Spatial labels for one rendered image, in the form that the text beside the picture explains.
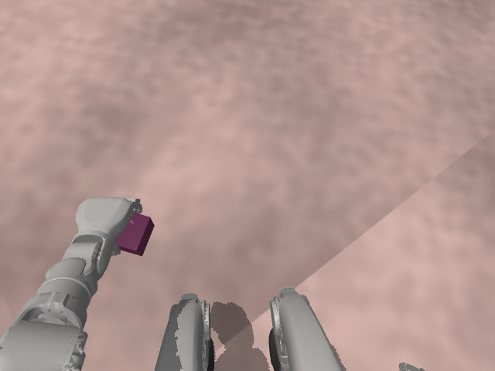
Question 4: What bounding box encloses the left robot arm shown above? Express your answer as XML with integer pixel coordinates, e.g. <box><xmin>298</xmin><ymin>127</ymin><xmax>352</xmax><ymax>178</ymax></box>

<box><xmin>0</xmin><ymin>230</ymin><xmax>114</xmax><ymax>371</ymax></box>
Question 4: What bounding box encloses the cube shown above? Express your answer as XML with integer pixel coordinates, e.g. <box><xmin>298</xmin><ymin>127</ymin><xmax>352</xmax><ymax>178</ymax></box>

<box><xmin>116</xmin><ymin>213</ymin><xmax>155</xmax><ymax>256</ymax></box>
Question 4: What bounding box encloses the left robot hand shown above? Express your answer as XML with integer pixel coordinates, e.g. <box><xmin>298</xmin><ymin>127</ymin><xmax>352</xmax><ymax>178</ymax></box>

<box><xmin>75</xmin><ymin>197</ymin><xmax>142</xmax><ymax>256</ymax></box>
